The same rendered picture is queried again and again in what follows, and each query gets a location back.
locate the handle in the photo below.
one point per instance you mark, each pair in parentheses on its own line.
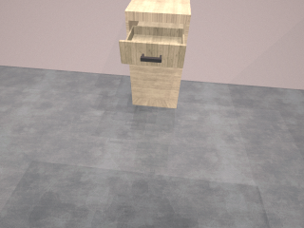
(151,59)

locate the drawer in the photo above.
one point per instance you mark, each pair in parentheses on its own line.
(153,42)

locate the cabinet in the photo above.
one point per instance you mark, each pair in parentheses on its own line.
(157,86)

